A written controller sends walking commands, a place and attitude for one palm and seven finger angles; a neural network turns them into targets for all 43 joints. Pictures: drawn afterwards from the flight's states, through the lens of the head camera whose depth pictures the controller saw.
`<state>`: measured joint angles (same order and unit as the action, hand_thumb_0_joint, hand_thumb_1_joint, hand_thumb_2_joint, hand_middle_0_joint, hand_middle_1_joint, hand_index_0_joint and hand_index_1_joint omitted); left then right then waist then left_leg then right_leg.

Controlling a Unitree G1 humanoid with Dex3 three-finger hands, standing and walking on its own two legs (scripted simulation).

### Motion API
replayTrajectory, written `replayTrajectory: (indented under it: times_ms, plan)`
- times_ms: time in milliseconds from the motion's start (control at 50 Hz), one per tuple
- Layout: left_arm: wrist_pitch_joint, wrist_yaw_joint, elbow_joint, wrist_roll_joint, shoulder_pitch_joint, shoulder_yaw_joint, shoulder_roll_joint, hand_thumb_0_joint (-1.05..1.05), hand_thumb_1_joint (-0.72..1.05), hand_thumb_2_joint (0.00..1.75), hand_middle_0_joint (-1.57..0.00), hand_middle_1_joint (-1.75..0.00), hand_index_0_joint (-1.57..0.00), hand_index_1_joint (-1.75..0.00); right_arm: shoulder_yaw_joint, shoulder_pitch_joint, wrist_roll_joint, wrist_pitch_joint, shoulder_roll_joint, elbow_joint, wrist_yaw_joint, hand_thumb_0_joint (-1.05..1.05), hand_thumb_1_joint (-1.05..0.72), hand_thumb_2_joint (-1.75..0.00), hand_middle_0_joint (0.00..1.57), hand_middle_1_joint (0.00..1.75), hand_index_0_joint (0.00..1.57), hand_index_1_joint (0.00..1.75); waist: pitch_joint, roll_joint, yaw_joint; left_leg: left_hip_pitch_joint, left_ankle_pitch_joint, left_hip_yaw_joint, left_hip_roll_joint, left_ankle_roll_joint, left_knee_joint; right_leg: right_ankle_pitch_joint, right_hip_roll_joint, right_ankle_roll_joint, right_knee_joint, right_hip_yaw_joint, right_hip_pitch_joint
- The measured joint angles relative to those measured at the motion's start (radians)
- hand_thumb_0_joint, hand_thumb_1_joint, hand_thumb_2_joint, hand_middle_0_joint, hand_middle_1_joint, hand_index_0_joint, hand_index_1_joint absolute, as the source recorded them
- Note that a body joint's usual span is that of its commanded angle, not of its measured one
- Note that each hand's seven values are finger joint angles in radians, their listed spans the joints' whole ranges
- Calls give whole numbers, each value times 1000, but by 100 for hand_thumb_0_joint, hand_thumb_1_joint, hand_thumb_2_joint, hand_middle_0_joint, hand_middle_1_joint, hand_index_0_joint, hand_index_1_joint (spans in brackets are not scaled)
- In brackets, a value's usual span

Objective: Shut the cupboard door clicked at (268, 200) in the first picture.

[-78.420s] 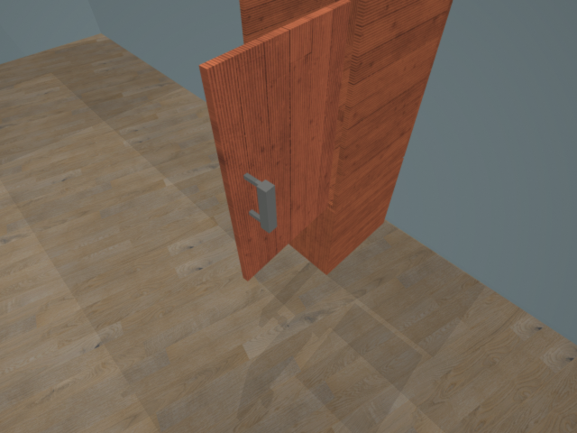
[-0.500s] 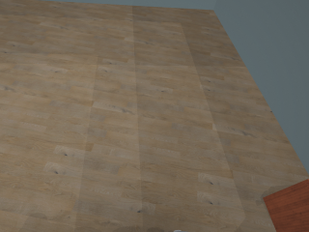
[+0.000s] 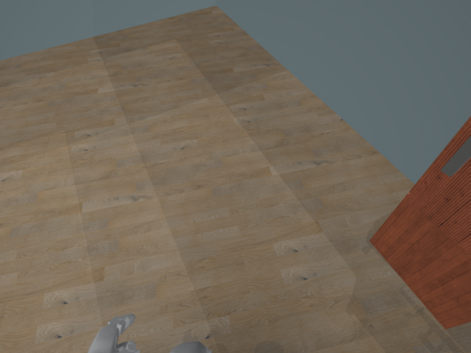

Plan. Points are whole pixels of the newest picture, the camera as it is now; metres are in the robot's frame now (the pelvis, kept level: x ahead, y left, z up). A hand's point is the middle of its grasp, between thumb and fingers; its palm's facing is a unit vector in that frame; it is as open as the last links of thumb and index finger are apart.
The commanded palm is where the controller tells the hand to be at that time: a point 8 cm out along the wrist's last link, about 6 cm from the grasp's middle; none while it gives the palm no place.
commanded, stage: turn to face it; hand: left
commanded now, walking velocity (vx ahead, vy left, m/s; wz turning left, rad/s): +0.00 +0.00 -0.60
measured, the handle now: (469, 150) +0.54 -0.52 -0.03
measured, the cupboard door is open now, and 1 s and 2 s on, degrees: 6 6 6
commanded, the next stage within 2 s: take the last steps up to it in 1.50 s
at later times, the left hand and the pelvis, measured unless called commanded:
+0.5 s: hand (121, 347) +0.15 +0.24 -0.16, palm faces -0.23 -0.95 -0.21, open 7.4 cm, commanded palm none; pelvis +0.02 +0.05 +0.02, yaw -17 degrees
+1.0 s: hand (183, 319) +0.20 +0.12 -0.14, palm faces -0.54 -0.81 -0.24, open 7.4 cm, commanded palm none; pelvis +0.01 +0.01 +0.01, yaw -34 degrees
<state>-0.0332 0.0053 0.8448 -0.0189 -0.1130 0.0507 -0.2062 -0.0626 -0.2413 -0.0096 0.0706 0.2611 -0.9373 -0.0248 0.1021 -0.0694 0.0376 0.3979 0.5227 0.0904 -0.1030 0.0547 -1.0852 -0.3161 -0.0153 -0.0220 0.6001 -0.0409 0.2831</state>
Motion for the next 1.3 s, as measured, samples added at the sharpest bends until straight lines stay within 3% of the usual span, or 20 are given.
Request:
replayTrajectory:
  times_ms: [60,140,240,280,300,360,420,480,540,620,700,720,780,860,960,1060,1120,1160,1220,1300]
  plan:
    - [-9,-10,8,1,-31,-3,10,0,90,89,-20,-30,-20,-30,1,30,-2,0,-4,19,7,1,-91,-90,20,30,20,30,-3,19,-5,74,-85,-42,14,17,-60,42,-7,1,-59,35,-15]
    - [-12,-6,24,-3,-62,-3,15,0,90,89,-20,-30,-20,-30,3,58,-3,-10,-15,49,12,1,-91,-90,20,30,20,30,-9,48,-15,96,-133,-75,20,28,32,69,-14,5,-98,75,-17]
    - [-19,1,36,-10,-93,7,10,0,90,89,-21,-30,-20,-30,6,83,4,-24,-27,70,8,1,-91,-90,20,30,20,30,-20,81,-45,16,-120,-82,50,20,280,63,-22,27,-75,136,13]
    - [-26,1,40,-5,-106,14,2,0,90,89,-21,-30,-20,-30,13,82,7,-42,-30,81,5,1,-91,-90,20,30,20,30,-31,90,-50,-56,-193,-77,61,13,455,45,-31,45,-37,160,39]
    - [-32,1,45,0,-107,19,-7,0,90,89,-21,-30,-20,-30,16,82,5,-53,-37,81,2,1,-91,-90,20,30,20,30,-34,103,-50,-67,-220,-65,66,-26,484,17,-32,42,3,171,60]
    - [-46,5,59,-2,-101,34,-36,1,90,89,-20,-30,-20,-30,38,71,-10,-63,-60,87,-2,1,-91,-90,20,30,20,30,-27,125,-58,-88,-208,-20,51,-69,479,-162,-33,52,275,127,145]
    - [-50,17,62,-5,-93,47,-57,1,91,89,-20,-30,-20,-30,52,46,-16,-62,-74,88,-10,1,-91,-90,20,30,20,30,-25,117,-57,-130,-225,6,26,-69,536,-162,-17,72,486,67,203]
    - [-51,24,53,-2,-81,54,-68,1,91,89,-20,-30,-20,-30,54,30,-17,-60,-79,80,-12,1,-90,-90,20,30,20,30,-19,102,-58,-160,-244,39,5,-67,581,-127,9,85,539,38,217]
    - [-54,28,48,-1,-68,56,-71,1,91,90,-20,-30,-20,-30,49,17,-16,-59,-77,69,-11,1,-90,-90,20,30,21,30,-17,89,-53,-179,-246,79,-11,-62,596,-110,35,89,495,23,204]
    - [-56,31,44,-2,-42,51,-61,1,91,90,-20,-30,-20,-30,35,2,-18,-54,-63,51,-4,1,-90,-90,21,30,21,30,-11,62,-35,-186,-226,130,-37,-49,573,-114,54,81,325,-4,145]
    - [-38,33,29,-2,-23,37,-46,1,91,90,-20,-30,-20,-30,18,-16,-16,-45,-33,32,6,1,-90,-90,21,30,21,30,-13,30,-19,-167,-173,173,-73,-21,485,-27,43,53,78,-35,39]
    - [-27,33,20,-3,-24,32,-48,0,91,90,-20,-30,-20,-30,14,-27,-11,-42,-27,31,9,1,-90,-90,21,30,21,30,-22,32,-18,-148,-149,180,-79,-13,436,18,44,29,4,-32,6]
    - [2,14,22,-1,-17,15,-14,0,91,90,-20,-30,-20,-30,-1,-5,-3,-7,12,11,5,1,-90,-90,20,30,20,30,-12,-12,-14,-28,4,45,-46,4,143,-22,16,-6,43,-18,26]
    - [-1,-6,23,2,-41,5,9,0,91,89,-20,-30,-20,-30,-4,29,-4,1,19,15,6,1,-91,-90,20,30,20,30,-14,-2,-16,81,-73,-26,5,20,-41,22,3,-4,-34,28,1]
    - [-5,-5,36,-1,-65,0,12,0,90,89,-20,-30,-20,-30,1,57,-4,-11,-1,49,13,1,-91,-90,20,30,20,30,-25,38,-20,102,-139,-64,24,35,53,63,-13,-9,-99,82,-15]
    - [-9,0,44,-6,-83,6,9,0,90,89,-21,-30,-20,-30,6,76,2,-19,-18,63,10,1,-91,-90,20,30,20,30,-38,66,-41,38,-117,-74,49,31,240,60,-31,3,-94,130,-9]
    - [-17,-1,49,-4,-93,15,-3,0,90,89,-21,-30,-20,-30,13,81,7,-33,-28,73,6,1,-91,-90,20,30,20,30,-47,87,-51,-45,-183,-70,71,20,434,41,-43,22,-55,165,15]
    - [-28,-1,55,5,-94,23,-18,0,90,89,-21,-30,-20,-30,22,78,2,-52,-39,77,2,1,-91,-90,20,30,20,30,-52,105,-50,-74,-233,-54,73,-37,507,-36,-50,33,28,179,54]
    - [-39,5,67,0,-86,33,-42,1,90,89,-20,-30,-20,-30,42,66,-12,-60,-57,83,-3,1,-91,-90,20,30,20,30,-39,117,-52,-99,-226,-17,53,-71,514,-171,-45,46,303,121,142]
    - [-42,17,65,-1,-72,43,-61,1,91,89,-20,-30,-20,-30,53,36,-19,-59,-69,77,-11,1,-91,-90,20,30,20,30,-26,99,-48,-147,-250,11,18,-71,579,-161,-11,71,478,52,191]
